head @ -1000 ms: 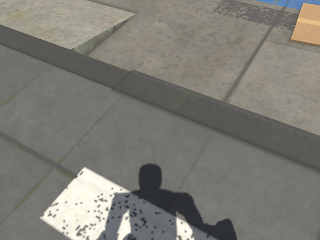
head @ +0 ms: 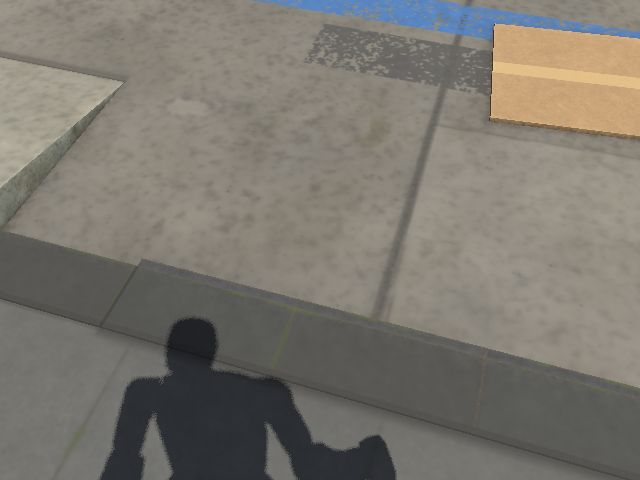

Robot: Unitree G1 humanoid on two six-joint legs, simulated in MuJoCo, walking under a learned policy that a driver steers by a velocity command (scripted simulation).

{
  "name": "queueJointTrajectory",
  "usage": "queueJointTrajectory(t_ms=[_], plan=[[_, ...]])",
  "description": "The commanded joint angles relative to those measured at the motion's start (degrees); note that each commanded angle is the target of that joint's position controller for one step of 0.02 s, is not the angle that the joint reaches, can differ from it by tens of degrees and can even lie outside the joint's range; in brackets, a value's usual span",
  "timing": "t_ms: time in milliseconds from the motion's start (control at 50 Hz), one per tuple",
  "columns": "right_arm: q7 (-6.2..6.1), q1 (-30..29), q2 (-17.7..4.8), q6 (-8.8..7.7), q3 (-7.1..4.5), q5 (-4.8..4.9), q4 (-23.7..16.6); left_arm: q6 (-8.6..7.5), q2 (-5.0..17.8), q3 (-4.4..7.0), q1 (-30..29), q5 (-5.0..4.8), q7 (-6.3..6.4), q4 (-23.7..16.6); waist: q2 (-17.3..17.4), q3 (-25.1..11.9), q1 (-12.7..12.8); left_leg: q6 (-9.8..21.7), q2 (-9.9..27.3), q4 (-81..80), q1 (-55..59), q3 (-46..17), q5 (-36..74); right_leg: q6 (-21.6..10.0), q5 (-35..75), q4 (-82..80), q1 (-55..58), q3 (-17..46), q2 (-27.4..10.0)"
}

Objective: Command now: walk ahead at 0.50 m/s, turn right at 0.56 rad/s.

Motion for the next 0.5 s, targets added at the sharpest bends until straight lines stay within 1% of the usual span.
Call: queueJointTrajectory(t_ms=[20,60,100,140,180,220,240,260,280,300,320,340,360,380,400,420,440,460,480,500], plan=[[0.43,3.27,-4.46,1.52,-0.96,-0.52,-2.79,-1.83,7.85,1.65,1.72,-0.21,0.09,-2.94,-0.65,-2.29,-1.84,-2.07,0.93,-6.40,-3.28,1.39,3.89,-8.76,20.41,-10.93,1.10,15.72,-14.95],[0.47,-2.02,-4.58,1.65,-0.89,-0.36,-4.77,-1.74,7.98,1.71,3.94,-0.24,0.08,-2.71,-2.15,-1.19,-0.06,-2.90,0.93,-12.85,-5.58,1.95,8.76,-7.26,19.21,-11.19,1.68,15.73,-13.84],[0.54,-6.59,-4.43,1.68,-0.67,-0.02,-6.32,-1.56,7.91,1.75,6.23,-0.35,0.10,-2.50,-3.56,-1.19,2.00,-3.08,0.16,-19.03,-6.57,1.94,13.35,-5.69,18.56,-10.24,3.87,16.08,-13.04],[0.68,-10.13,-4.59,1.52,-0.48,0.25,-7.59,-1.38,8.24,1.87,8.67,-0.21,0.26,-2.28,-4.24,-1.58,3.79,-2.83,-0.82,-23.60,-7.25,1.74,16.11,-5.02,19.31,-8.82,6.98,17.23,-13.23],[0.74,-13.15,-4.86,1.14,-0.30,0.52,-8.85,-1.21,8.56,1.94,10.31,0.21,0.48,-2.32,-4.53,-1.64,5.05,-2.41,-2.09,-27.00,-7.50,1.69,16.28,-4.89,21.83,-6.82,9.81,18.82,-13.99],[0.89,-14.13,-5.09,0.55,-0.12,0.71,-9.53,-1.19,8.74,1.89,10.76,0.63,0.83,-2.43,-5.01,-1.73,5.29,-1.26,-2.93,-30.82,-5.60,1.82,15.74,-4.34,23.68,-5.12,11.89,19.39,-15.14],[0.92,-13.33,-5.45,0.31,-0.19,0.75,-9.52,-1.29,8.73,1.81,10.26,0.75,1.05,-2.61,-5.34,-1.73,4.64,-0.43,-3.24,-32.87,-2.85,1.57,14.96,-3.56,24.27,-4.37,11.88,19.97,-15.79],[0.86,-10.82,-6.00,0.06,-0.40,0.75,-8.97,-1.41,8.97,1.76,9.16,0.77,1.24,-2.83,-5.70,-1.85,3.18,0.64,-3.81,-35.16,1.89,1.54,13.54,-2.48,25.47,-3.44,10.79,20.21,-16.31],[0.62,-6.69,-7.00,-0.23,-0.87,0.70,-7.71,-1.65,9.37,1.76,8.01,0.87,1.27,-2.98,-5.96,-2.98,1.23,1.83,-5.18,-36.46,8.22,2.07,11.50,-1.51,30.64,-0.64,9.82,20.13,-16.30],[0.16,0.23,-7.95,-0.72,-1.50,0.56,-5.43,-1.86,9.60,1.67,7.08,0.75,1.15,-2.91,-4.21,-5.78,-2.27,3.15,-6.56,-39.86,16.44,3.04,11.29,-0.43,35.05,6.80,9.39,18.32,-14.35],[-0.49,7.91,-10.21,-1.47,-2.32,-0.10,-3.64,-2.26,8.33,1.23,7.04,0.48,0.80,-3.08,-1.17,-10.49,-5.81,5.13,-2.40,-41.35,27.66,-0.68,10.14,0.88,29.87,18.41,4.88,15.29,-10.92],[-1.29,15.34,-14.95,-1.60,-3.24,-1.16,-3.71,-2.67,3.45,-0.05,10.28,-0.53,0.59,-4.87,6.87,-18.97,-6.61,9.16,12.45,-43.32,40.85,-20.32,0.31,2.84,8.64,35.98,-5.44,10.42,-5.98],[-0.87,14.70,-17.30,-0.44,-4.31,-0.14,-1.97,-2.47,3.89,0.09,16.26,-0.63,0.43,-4.57,18.17,-20.94,-2.78,15.19,19.66,-52.26,43.65,-43.89,-1.57,4.01,-19.67,46.51,-17.21,7.34,0.22],[-0.41,9.00,-11.99,0.07,-3.43,0.78,-3.38,-1.68,6.67,0.36,13.70,1.17,0.89,-3.16,6.47,-11.01,-1.27,15.04,18.03,-52.50,36.16,-39.40,-8.08,3.76,-16.19,51.05,-22.19,9.25,-4.16],[-0.12,5.52,-7.86,-0.08,-2.53,1.11,-3.98,-1.62,6.29,0.18,7.92,1.60,0.39,-4.03,0.59,-5.36,-1.82,14.20,14.94,-53.08,29.32,-30.22,-6.43,3.90,-11.90,49.69,-22.15,8.81,-5.94],[-0.01,3.96,-6.12,-0.31,-2.03,0.74,-3.54,-1.59,5.13,-0.10,5.38,1.38,-0.02,-4.94,0.21,-2.72,-0.92,12.41,11.76,-54.43,25.02,-23.20,-0.68,4.04,-9.47,46.25,-21.25,8.30,-7.73],[-0.13,4.61,-5.67,-0.77,-1.79,0.83,-2.51,-1.18,4.83,-0.19,4.25,1.77,-0.41,-5.62,2.84,-1.94,-0.26,11.47,9.43,-55.10,23.03,-18.35,5.20,4.47,-8.73,43.37,-20.30,7.90,-9.00],[-0.09,5.33,-5.55,-1.24,-1.74,0.90,-1.63,-0.62,4.22,-0.47,5.11,2.05,-0.75,-5.07,4.37,-2.35,0.28,10.99,7.76,-55.53,21.98,-14.92,10.10,5.00,-8.13,42.34,-18.57,7.24,-9.17],[0.07,6.97,-5.71,-1.81,-1.79,1.14,-0.79,-0.26,3.98,-0.58,5.47,2.15,-0.92,-5.03,5.11,-3.25,0.37,11.41,7.36,-55.53,22.21,-13.37,15.18,5.37,-7.82,41.91,-17.97,6.71,-8.86],[0.22,8.32,-5.96,-2.29,-1.91,1.40,0.03,-0.03,3.85,-0.66,4.99,2.19,-1.04,-5.24,4.95,-3.64,0.57,11.97,7.20,-55.83,22.85,-11.97,17.78,5.69,-7.41,41.20,-18.89,6.26,-8.96]])
Keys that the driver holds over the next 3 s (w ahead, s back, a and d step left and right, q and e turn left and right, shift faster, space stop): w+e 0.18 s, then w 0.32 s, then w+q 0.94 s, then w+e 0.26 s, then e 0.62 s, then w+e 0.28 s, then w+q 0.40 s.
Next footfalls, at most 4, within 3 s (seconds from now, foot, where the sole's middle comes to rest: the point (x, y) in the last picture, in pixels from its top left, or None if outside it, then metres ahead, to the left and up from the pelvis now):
0.32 left None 0.36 0.12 -0.77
0.82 right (394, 436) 0.56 -0.12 -0.77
1.34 left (286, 341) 0.78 0.12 -0.77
2.00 right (316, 246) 1.17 0.06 -0.91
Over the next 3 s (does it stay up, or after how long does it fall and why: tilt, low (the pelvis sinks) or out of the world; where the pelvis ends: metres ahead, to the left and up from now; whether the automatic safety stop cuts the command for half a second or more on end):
stays up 1.22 0.07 -0.14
